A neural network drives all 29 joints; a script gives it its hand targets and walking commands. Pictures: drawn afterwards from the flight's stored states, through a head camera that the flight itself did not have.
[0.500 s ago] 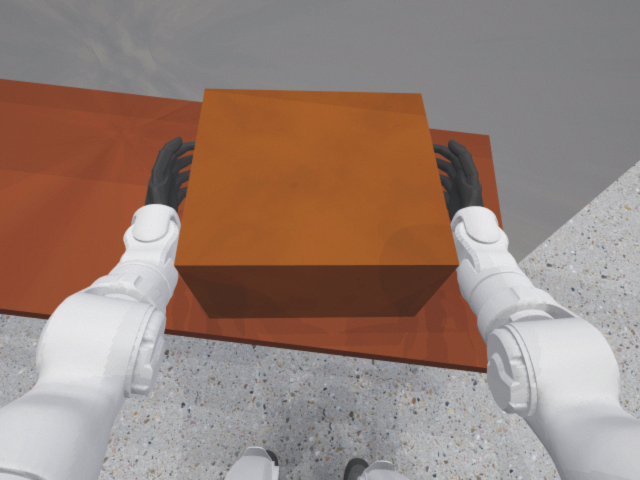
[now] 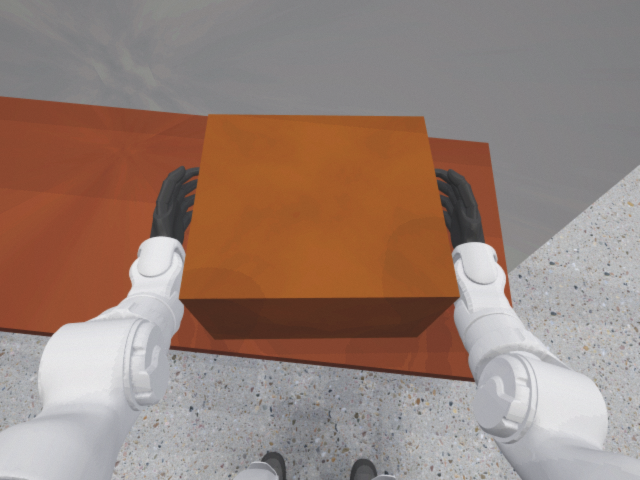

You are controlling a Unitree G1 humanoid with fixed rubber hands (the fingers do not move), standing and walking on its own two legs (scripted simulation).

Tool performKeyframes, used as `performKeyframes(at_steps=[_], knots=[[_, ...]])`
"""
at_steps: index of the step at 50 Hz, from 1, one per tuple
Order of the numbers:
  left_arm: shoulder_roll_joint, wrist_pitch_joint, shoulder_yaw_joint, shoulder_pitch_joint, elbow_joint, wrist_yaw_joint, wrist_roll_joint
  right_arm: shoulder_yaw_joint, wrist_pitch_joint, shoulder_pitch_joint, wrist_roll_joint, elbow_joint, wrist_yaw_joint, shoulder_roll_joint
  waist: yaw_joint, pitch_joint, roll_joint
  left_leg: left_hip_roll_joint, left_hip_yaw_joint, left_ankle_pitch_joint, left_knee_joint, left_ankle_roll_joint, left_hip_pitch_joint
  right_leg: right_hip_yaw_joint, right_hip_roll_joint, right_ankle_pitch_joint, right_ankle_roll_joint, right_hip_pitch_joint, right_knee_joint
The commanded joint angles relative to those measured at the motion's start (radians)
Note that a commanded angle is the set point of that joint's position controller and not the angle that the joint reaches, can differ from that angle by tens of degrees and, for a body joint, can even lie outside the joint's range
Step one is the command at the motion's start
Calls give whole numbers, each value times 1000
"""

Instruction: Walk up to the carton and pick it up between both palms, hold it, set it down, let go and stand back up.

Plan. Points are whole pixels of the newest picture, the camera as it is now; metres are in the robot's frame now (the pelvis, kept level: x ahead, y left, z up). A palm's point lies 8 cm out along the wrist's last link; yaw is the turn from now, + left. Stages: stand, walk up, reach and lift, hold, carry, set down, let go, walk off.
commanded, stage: reach and lift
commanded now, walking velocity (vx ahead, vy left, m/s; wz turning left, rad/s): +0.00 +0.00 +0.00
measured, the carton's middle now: (316, 230) +0.43 +0.03 -0.02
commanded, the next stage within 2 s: none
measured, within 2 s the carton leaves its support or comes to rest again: leaves its support in 1.42 s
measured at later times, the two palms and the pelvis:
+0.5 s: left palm (170, 229) +0.41 +0.22 +0.00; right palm (463, 231) +0.43 -0.16 +0.01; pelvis +0.00 +0.00 +0.00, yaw +0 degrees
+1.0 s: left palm (171, 237) +0.40 +0.22 +0.00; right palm (467, 240) +0.41 -0.16 +0.02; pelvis -0.01 +0.00 +0.00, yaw +0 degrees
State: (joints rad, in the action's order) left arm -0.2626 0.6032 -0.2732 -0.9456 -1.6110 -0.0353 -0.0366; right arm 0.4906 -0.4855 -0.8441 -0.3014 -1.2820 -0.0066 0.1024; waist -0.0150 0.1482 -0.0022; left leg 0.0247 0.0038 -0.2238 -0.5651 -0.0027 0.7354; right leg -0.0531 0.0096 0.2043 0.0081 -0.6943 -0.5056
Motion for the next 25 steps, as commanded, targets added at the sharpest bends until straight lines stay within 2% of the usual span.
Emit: performKeyframes(at_steps=[1,4,9,10,11,13,14,17,18,19,20,21,24,25], knots=[[490,33,120,-495,85,-114,132,-223,-56,-422,-120,-36,-126,-540,-10,552,37,8,56,442,2,56,-270,-38,-1,-353,1,321,-12],[471,39,102,-486,97,-112,138,-233,-55,-395,-108,-65,-123,-553,-25,544,29,0,61,445,1,48,-262,-30,0,-361,-1,336,-3],[464,28,99,-469,78,-118,138,-227,-46,-399,-107,-59,-122,-543,-19,526,11,-2,65,411,20,38,-238,-23,7,-359,8,363,3],[466,29,106,-477,89,-115,129,-228,-54,-410,-102,-40,-122,-540,-27,534,22,0,63,410,21,42,-239,-27,5,-348,5,348,4],[476,31,120,-484,106,-110,131,-228,-54,-392,-98,-57,-122,-544,-20,544,48,0,63,429,17,54,-270,-30,2,-345,1,327,11],[472,22,94,-460,87,-109,146,-223,-51,-390,-98,-71,-118,-542,-25,498,30,0,66,420,20,51,-289,-34,0,-315,0,321,29],[482,15,100,-458,92,-110,149,-213,-47,-387,-103,-78,-116,-532,-18,496,44,0,62,419,27,53,-284,-34,1,-322,-3,324,29],[466,27,97,-467,105,-108,138,-232,-50,-390,-106,-57,-115,-558,-31,550,14,-8,69,383,37,38,-228,-24,6,-343,8,361,24],[459,25,98,-448,90,-111,139,-239,-46,-371,-102,-74,-113,-560,-21,529,17,-9,67,381,37,33,-209,-20,11,-380,11,392,14],[480,15,105,-439,85,-112,140,-224,-46,-380,-107,-72,-109,-555,-9,511,21,-4,60,376,43,41,-219,-25,9,-365,10,382,17],[468,14,90,-462,85,-115,135,-215,-45,-397,-110,-68,-110,-546,-20,499,18,-7,66,357,41,36,-206,-24,11,-328,6,368,23],[473,14,90,-454,74,-116,138,-211,-49,-396,-113,-63,-108,-546,-17,506,16,-9,69,349,39,34,-201,-20,11,-328,6,376,24],[485,19,107,-461,117,-104,144,-211,-66,-388,-115,-45,-108,-545,-19,549,39,2,65,403,37,50,-266,-37,0,-323,-3,328,38],[486,21,108,-455,112,-103,139,-218,-74,-398,-116,-41,-105,-549,-16,548,20,2,64,418,32,48,-277,-40,-4,-336,0,337,39]])
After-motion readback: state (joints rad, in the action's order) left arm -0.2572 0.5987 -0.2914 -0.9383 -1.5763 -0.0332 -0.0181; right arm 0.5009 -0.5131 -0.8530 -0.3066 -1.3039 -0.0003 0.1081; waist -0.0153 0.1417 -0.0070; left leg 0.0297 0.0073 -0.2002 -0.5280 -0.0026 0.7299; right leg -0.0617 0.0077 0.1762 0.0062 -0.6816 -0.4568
